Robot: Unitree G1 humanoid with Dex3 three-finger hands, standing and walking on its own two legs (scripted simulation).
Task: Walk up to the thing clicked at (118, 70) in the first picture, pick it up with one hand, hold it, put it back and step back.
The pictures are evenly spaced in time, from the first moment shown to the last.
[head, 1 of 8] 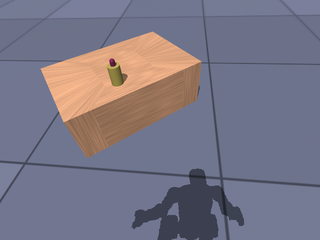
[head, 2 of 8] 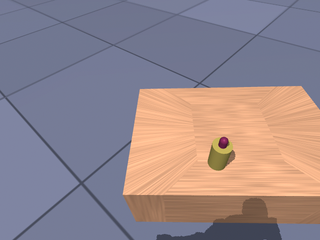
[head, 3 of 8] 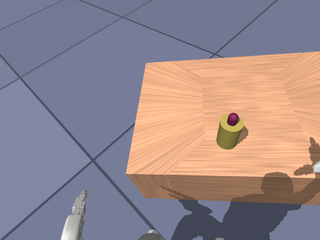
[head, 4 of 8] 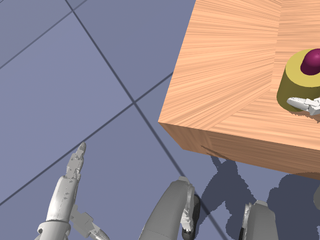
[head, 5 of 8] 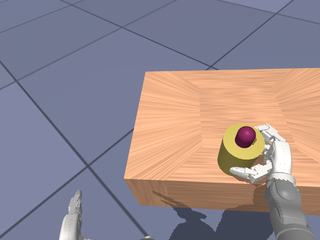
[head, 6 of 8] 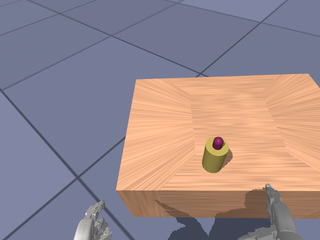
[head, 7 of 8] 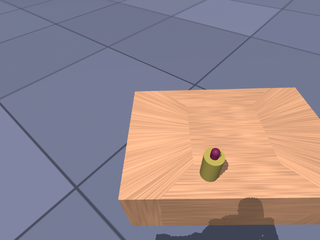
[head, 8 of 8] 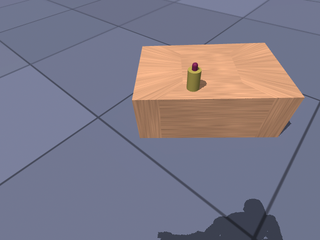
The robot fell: no
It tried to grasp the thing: yes
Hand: right
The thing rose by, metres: 0.28
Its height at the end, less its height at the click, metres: +0.00
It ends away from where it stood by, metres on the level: 0.05
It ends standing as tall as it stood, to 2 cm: yes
